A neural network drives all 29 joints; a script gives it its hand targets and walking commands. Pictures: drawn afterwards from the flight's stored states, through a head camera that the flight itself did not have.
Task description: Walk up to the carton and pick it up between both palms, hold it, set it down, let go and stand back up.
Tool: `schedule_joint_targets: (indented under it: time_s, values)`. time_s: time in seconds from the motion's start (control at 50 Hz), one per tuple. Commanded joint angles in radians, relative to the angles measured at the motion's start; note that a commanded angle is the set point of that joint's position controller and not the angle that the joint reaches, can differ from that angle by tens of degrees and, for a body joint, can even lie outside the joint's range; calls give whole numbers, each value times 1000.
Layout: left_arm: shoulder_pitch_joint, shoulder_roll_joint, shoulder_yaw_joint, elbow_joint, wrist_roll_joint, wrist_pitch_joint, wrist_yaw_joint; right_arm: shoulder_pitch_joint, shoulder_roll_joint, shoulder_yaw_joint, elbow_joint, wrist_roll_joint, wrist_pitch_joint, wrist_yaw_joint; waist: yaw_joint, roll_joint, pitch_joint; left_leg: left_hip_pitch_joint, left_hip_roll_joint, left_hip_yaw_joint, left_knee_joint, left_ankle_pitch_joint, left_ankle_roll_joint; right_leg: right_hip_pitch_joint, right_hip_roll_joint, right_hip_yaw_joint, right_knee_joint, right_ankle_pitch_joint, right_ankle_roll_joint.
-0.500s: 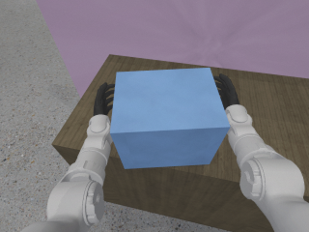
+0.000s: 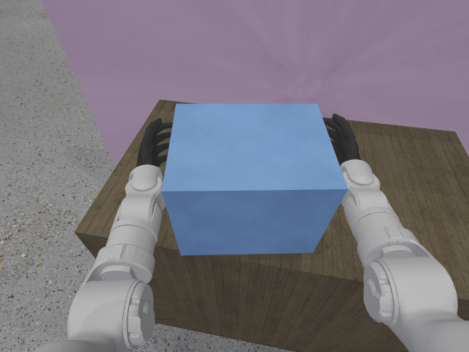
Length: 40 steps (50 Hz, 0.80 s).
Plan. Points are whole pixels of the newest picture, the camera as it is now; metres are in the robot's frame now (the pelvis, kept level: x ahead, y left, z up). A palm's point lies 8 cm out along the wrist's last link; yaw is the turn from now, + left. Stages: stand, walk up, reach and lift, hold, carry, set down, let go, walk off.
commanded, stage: reach and lift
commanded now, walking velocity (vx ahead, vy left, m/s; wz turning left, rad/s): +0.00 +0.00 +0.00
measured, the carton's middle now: (247, 181) +0.40 +0.01 +0.08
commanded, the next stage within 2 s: hold in 1.88 s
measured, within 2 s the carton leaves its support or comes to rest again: neither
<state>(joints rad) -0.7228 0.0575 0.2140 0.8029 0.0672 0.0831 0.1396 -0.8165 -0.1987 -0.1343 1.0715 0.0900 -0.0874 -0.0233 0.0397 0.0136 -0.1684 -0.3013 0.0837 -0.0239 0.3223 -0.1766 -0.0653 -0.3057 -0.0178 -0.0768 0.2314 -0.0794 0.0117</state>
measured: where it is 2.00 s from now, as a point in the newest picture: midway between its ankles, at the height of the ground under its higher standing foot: outside the picture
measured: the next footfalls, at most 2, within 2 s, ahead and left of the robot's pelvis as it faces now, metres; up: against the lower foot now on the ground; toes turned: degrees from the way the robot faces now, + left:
none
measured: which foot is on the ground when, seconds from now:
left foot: down 0.00-1.00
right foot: down 0.00-1.00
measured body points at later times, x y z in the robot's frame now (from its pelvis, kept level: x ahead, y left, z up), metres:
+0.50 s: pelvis +0.00 +0.01 +0.00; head -0.03 +0.04 +0.45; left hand +0.39 +0.20 +0.16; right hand +0.41 -0.15 +0.16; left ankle -0.02 +0.16 -0.75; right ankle +0.01 -0.13 -0.75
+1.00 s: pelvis -0.01 +0.01 +0.00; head -0.05 +0.03 +0.45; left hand +0.38 +0.18 +0.18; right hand +0.37 -0.17 +0.17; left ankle -0.02 +0.16 -0.75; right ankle +0.01 -0.13 -0.75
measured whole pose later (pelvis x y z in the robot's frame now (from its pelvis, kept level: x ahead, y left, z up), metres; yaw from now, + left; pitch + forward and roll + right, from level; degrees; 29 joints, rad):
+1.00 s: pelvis -0.01 +0.01 +0.00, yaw +1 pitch -3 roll -1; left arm -0.61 0.05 0.27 0.30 0.18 0.52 -0.01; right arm -0.63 -0.12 -0.10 0.61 0.16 0.24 -0.13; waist -0.07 -0.04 -0.06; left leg -0.09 0.06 -0.03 0.33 -0.19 -0.04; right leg -0.09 -0.04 -0.08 0.24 -0.10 0.03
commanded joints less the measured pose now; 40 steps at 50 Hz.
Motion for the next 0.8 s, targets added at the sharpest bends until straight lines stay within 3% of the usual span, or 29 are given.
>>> schedule_joint_targets:
  time_s: [0.0,0.16,0.18,0.24,0.34,0.48,0.54,0.68,0.78]
  values:
    - [-693,-698,-335,-264,-16,-27,-128,-706,658,290,-320,2,-5,115,-25,-43,-485,130,-127,48,11,378,1,413,88,7,63,322,4]
    - [-607,-662,-301,-357,5,72,-186,-658,669,345,-432,50,66,67,-45,-86,-393,88,-147,48,-12,357,21,558,73,27,76,389,24]
    - [-601,-665,-301,-384,4,83,-188,-660,679,360,-456,55,70,66,-38,-84,-421,94,-146,47,-11,368,19,573,75,28,80,417,27]
    - [-594,-668,-341,-438,1,120,-199,-649,690,373,-508,68,91,51,-63,-46,-402,104,-154,44,-5,383,7,585,73,26,87,435,27]
    - [-590,-674,-349,-491,26,188,-218,-615,666,352,-494,82,128,46,-75,-11,-307,157,-145,38,-10,342,-2,517,87,13,60,292,16]
    - [-550,-716,-436,-582,1,263,-217,-594,626,335,-579,95,150,41,-123,66,-299,244,-128,15,17,412,-39,455,106,-10,45,265,-4]
    - [-517,-706,-422,-562,18,299,-221,-573,591,312,-580,86,167,45,-132,72,-242,233,-119,11,3,337,-37,421,105,-13,29,177,-10]
    - [-461,-689,-415,-585,19,357,-234,-592,616,353,-701,95,196,40,-122,44,-241,202,-134,22,-7,292,-16,442,97,-7,25,181,-3]
    - [-468,-665,-418,-644,17,373,-245,-609,673,433,-807,136,217,30,-92,-8,-279,194,-150,32,-11,274,14,486,94,-1,36,215,14]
